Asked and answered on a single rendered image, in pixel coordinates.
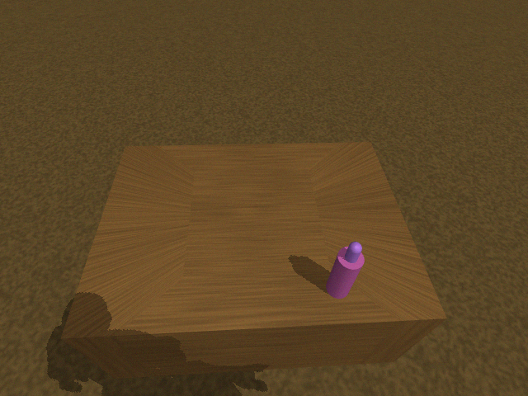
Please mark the bottle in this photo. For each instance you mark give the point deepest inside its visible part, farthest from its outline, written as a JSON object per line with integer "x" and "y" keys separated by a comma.
{"x": 345, "y": 270}

